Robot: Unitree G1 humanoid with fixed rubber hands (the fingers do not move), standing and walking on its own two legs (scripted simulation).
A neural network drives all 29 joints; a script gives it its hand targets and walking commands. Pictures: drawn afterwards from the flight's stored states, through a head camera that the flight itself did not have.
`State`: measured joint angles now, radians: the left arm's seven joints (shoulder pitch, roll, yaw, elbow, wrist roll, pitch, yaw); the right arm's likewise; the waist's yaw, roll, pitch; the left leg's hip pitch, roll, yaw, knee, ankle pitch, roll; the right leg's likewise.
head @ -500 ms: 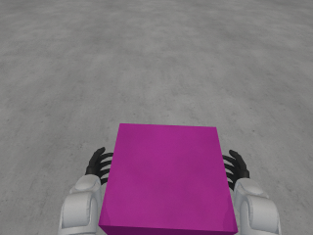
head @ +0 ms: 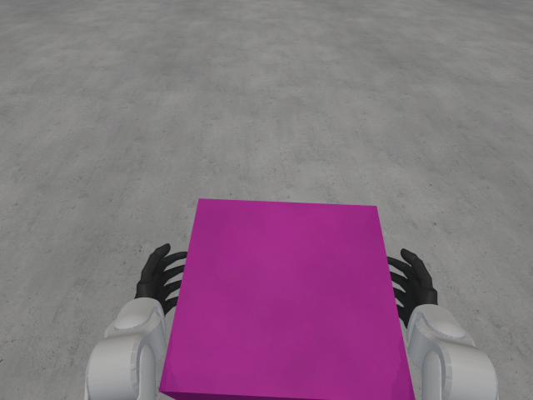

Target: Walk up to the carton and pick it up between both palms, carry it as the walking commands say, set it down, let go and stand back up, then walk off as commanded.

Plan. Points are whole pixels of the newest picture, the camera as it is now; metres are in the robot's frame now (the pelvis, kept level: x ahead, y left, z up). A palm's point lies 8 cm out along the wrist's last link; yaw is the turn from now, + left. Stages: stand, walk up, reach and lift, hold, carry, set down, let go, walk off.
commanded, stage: carry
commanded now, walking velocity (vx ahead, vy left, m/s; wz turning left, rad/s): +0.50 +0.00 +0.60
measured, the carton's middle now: (282, 312) +0.28 +0.00 +0.01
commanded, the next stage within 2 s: none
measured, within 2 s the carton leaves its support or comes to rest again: neither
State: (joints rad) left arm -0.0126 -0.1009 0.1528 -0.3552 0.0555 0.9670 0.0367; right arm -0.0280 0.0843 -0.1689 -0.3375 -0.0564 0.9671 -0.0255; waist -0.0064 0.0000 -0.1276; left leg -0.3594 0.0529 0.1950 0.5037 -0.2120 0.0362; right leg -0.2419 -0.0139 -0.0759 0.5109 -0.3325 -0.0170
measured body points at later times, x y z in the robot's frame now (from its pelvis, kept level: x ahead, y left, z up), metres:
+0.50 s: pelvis +0.17 +0.04 +0.01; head +0.19 +0.06 +0.46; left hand +0.38 +0.25 +0.09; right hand +0.43 -0.10 +0.10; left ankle +0.04 +0.10 -0.74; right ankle +0.26 -0.11 -0.67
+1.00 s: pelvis +0.45 +0.07 +0.02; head +0.47 +0.04 +0.47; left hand +0.56 +0.33 +0.12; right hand +0.75 +0.03 +0.10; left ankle +0.49 +0.26 -0.64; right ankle +0.38 -0.04 -0.74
